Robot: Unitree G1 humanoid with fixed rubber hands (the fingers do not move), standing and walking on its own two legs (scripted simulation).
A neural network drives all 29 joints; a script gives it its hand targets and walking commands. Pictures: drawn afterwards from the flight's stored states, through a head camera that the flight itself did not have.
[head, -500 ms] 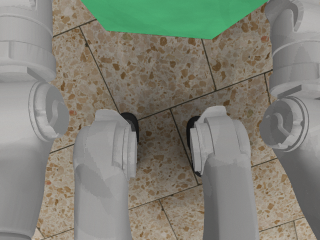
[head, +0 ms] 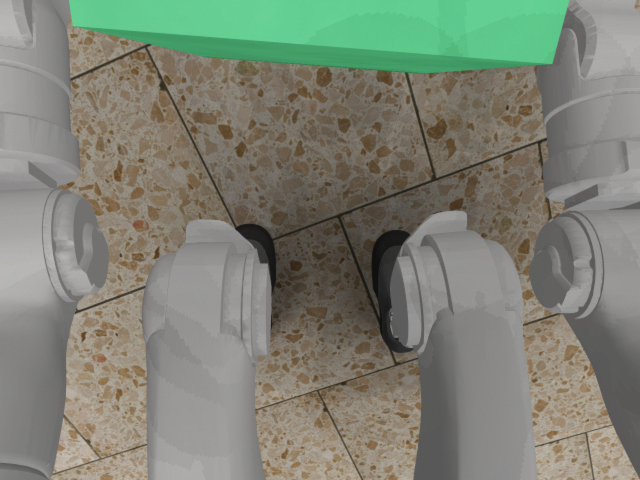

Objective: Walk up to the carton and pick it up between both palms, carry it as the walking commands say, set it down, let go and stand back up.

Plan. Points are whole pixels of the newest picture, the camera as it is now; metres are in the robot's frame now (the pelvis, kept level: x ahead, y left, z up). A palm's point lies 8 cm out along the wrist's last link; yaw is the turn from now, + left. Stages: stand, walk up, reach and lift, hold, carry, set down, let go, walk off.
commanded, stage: set down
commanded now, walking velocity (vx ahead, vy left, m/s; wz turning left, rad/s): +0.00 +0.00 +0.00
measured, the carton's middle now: out of the picture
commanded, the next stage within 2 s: let go in 1.58 s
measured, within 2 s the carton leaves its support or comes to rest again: neither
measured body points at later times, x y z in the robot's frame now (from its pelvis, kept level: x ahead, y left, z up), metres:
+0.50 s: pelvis -0.02 +0.01 +0.01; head +0.36 +0.03 +0.24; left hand +0.57 +0.26 -0.13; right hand +0.57 -0.19 -0.12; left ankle +0.10 +0.12 -0.34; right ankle +0.08 -0.11 -0.34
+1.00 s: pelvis -0.02 +0.00 +0.14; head +0.37 +0.00 +0.35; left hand +0.58 +0.24 +0.01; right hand +0.56 -0.22 +0.01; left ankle +0.10 +0.12 -0.34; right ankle +0.08 -0.11 -0.34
